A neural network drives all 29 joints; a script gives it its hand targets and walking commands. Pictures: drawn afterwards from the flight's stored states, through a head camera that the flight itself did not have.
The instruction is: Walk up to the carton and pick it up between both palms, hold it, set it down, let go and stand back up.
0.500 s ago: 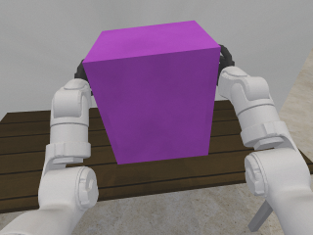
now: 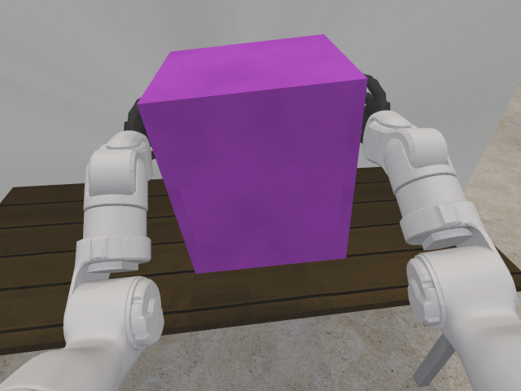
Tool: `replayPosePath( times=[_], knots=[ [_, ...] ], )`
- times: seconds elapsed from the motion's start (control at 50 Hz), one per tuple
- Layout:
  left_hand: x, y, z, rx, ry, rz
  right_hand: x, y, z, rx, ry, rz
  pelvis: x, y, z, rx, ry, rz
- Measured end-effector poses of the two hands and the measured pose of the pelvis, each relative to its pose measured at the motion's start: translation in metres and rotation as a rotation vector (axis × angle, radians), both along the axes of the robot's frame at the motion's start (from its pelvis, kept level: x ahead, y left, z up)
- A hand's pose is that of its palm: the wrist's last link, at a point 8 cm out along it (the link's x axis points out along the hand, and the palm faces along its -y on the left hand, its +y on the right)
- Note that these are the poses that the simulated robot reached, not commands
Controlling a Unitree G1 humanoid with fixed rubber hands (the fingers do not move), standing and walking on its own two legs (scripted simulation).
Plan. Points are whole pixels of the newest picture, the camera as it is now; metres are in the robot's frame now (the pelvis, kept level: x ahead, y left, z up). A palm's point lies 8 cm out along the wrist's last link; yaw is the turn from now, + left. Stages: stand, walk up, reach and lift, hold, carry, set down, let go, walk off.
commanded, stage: hold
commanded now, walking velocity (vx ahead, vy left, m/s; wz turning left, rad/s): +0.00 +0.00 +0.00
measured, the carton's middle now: (258, 155) +0.40 -0.01 +0.22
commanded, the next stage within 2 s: set down in 0.24 s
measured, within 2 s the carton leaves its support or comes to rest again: neither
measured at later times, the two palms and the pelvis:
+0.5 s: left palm (140, 116) +0.39 +0.16 +0.30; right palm (379, 108) +0.38 -0.17 +0.31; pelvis +0.01 -0.01 +0.00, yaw +1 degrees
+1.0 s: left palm (153, 162) +0.40 +0.16 +0.22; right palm (363, 166) +0.38 -0.18 +0.21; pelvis +0.01 +0.00 +0.00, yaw +2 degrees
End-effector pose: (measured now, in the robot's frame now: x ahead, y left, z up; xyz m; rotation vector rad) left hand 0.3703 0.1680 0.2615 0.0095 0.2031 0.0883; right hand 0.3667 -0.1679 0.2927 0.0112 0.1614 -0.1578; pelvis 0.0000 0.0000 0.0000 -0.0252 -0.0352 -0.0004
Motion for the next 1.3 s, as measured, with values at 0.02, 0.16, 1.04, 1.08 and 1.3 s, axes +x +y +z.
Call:
replayPosePath(
  times=[0.02, 0.16, 1.04, 1.08, 1.3],
  knots=[
    [0.000, 0.000, 0.000, 0.000, 0.000, 0.000, 0.000, 0.000, 0.000, 0.000, 0.000, 0.000, 0.000, 0.000, 0.000, 0.000, 0.000, 0.000],
    [0.000, -0.003, 0.008, 0.012, -0.027, 0.001, -0.001, -0.003, 0.003, 0.032, -0.022, -0.004, 0.001, 0.000, 0.000, 0.000, 0.013, 0.003],
    [0.028, -0.010, -0.043, 0.061, -0.093, -0.011, 0.018, -0.011, -0.076, 0.005, -0.139, -0.024, 0.009, 0.000, -0.001, 0.009, -0.089, 0.030],
    [0.029, -0.012, -0.039, 0.061, -0.090, -0.011, 0.019, -0.012, -0.074, 0.005, -0.138, -0.020, 0.007, -0.001, -0.001, 0.011, -0.090, 0.027],
    [0.031, -0.012, -0.055, 0.057, -0.054, -0.011, 0.020, -0.013, -0.086, -0.007, -0.108, -0.023, 0.002, -0.006, 0.000, 0.018, -0.091, 0.026]
  ],
)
